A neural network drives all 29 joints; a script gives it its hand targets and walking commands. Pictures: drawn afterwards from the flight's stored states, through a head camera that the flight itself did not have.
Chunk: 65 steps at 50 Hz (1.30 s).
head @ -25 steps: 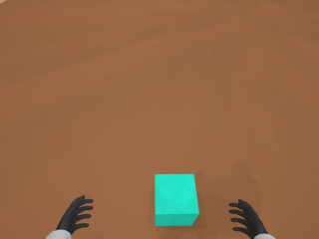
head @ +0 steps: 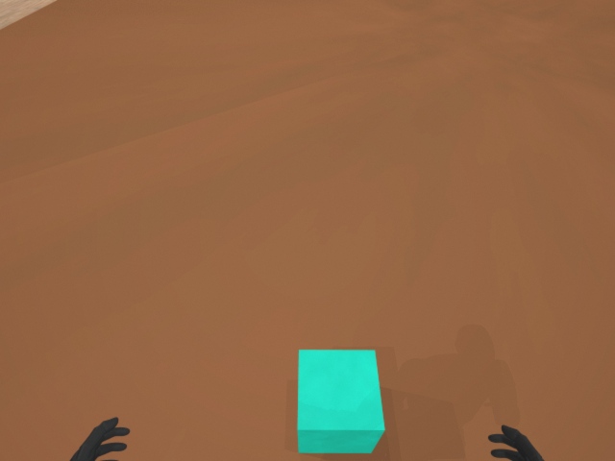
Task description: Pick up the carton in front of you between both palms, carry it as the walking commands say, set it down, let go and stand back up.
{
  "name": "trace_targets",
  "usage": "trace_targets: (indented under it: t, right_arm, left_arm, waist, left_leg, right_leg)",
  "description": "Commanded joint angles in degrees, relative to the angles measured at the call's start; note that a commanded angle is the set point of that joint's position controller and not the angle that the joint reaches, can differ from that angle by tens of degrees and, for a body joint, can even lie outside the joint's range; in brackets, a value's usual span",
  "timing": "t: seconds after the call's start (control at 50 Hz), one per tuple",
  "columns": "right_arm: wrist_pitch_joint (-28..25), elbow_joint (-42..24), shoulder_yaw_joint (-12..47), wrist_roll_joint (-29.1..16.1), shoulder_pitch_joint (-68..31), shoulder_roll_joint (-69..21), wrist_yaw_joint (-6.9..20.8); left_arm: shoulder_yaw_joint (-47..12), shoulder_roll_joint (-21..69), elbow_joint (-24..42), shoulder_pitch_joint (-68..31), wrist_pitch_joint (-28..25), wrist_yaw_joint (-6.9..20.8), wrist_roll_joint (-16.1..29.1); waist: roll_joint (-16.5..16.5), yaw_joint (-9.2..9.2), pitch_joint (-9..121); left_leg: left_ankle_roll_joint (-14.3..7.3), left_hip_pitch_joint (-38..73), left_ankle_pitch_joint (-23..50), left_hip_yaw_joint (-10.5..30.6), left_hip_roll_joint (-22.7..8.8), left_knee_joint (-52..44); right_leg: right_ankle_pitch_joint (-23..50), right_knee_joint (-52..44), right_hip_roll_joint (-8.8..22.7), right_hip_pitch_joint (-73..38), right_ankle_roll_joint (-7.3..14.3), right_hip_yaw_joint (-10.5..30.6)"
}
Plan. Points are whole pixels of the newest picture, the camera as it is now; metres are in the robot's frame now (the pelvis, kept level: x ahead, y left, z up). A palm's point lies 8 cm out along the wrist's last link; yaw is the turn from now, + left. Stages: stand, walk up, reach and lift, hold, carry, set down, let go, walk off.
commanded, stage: stand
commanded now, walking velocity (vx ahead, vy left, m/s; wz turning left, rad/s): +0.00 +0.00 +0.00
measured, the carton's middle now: (335, 402) +0.40 -0.08 -0.64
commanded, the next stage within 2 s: none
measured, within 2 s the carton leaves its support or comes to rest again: neither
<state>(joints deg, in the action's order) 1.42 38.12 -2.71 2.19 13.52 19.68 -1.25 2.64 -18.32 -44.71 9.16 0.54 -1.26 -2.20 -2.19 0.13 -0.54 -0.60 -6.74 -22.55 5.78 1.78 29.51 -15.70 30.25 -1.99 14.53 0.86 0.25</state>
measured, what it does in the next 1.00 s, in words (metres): stands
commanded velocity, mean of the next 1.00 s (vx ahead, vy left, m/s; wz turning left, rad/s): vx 0.00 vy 0.00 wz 0.00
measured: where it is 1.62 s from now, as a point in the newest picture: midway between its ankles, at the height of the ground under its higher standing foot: outside the picture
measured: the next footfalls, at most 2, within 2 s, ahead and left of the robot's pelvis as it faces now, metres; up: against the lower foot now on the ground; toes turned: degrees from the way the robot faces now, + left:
none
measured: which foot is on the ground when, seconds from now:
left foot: down 0.00-1.00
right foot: down 0.00-1.00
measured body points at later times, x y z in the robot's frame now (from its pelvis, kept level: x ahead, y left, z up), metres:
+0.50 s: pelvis -0.01 +0.00 +0.01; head -0.01 -0.01 +0.46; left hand +0.11 +0.30 -0.10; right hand +0.11 -0.30 -0.10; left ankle -0.07 +0.12 -0.73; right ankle +0.00 -0.11 -0.73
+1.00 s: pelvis -0.02 -0.01 +0.01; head -0.03 -0.01 +0.46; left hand +0.07 +0.31 -0.10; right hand +0.08 -0.31 -0.10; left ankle -0.07 +0.12 -0.73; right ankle +0.00 -0.11 -0.73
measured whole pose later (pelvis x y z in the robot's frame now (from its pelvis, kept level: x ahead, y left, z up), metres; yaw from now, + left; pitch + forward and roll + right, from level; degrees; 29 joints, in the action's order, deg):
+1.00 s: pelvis -0.02 -0.01 +0.01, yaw +0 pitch -3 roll +0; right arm -0.5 51.4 -0.4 1.4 11.7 22.2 -1.3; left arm 1.8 -21.1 -59.0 6.3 -0.5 -0.4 -1.0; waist -1.2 -0.8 -1.7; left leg -0.1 -2.4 -16.6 6.3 1.6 21.7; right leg -9.9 22.4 -1.7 9.9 1.2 0.0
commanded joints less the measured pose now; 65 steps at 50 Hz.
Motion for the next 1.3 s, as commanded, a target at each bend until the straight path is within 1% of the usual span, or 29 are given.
trace_targets:
  t: [0.0, 0.12, 0.24, 0.6, 0.78, 1.28]
  right_arm:
    - [-1.13, -2.73, -1.78, -0.07, -0.29, 7.99, -0.41]
    - [-1.46, -0.77, -1.34, -0.24, -0.09, 8.59, -0.63]
    - [-1.72, 1.02, -0.92, -0.38, -0.24, 9.07, -0.75]
    - [-2.29, 6.44, -0.14, -0.54, -1.76, 10.6, -0.59]
    - [-2.45, 8.75, 0.11, -0.65, -2.41, 11.13, -0.41]
    - [-2.65, 13.32, 0.8, -1.11, -3.63, 12.25, -0.28]
  left_arm:
    - [1.8, -8.49, 2.33, -1.99, -1.05, -0.33, 0.1]
    - [1.71, -9.15, 0.12, -2.51, -1.25, -0.33, 0.3]
    - [1.54, -9.57, -1.91, -3.22, -1.37, -0.24, 0.46]
    - [1.18, -11.15, -7.71, -4.69, -1.45, 0.28, 0.82]
    - [1.04, -11.94, -10.02, -5.07, -1.54, 0.48, 1.01]
    - [0.54, -13.43, -13.83, -6.16, -1.58, 0.7, 1.54]
  waist:
    - [1.83, 0.06, 3.55]
    - [1.63, -0.17, 3.26]
    - [1.39, -0.28, 2.73]
    - [1.5, -0.72, 0.27]
    - [1.63, -0.84, -0.22]
    - [1.77, -0.87, 0.11]
  left_leg:
    - [0.9, -4.77, 22.04, 2.8, -4.94, -3.79]
    - [0.75, -4.47, 23.05, 3.25, -5.22, -4.64]
    - [0.58, -4.3, 22.55, 3.63, -5.53, -5.91]
    - [-0.05, -4.41, 16.46, 4.52, -6.18, -10.38]
    - [-0.3, -4.29, 14.6, 4.7, -6.33, -11.57]
    - [-0.56, -3.32, 15.43, 4.67, -6.82, -12.74]
  right_leg:
    - [19.06, -2.83, 6.04, -8.36, 0.93, 5.45]
    - [20.05, -3.43, 6.41, -9.61, 1.1, 5.62]
    - [19.35, -4.44, 6.62, -10.36, 1.06, 5.77]
    - [13.98, -8.49, 7.2, -11.02, 0.89, 6.74]
    - [12.27, -9.89, 7.49, -11.03, 0.96, 7.31]
    - [13.24, -11.23, 8.04, -11.52, 1.27, 7.87]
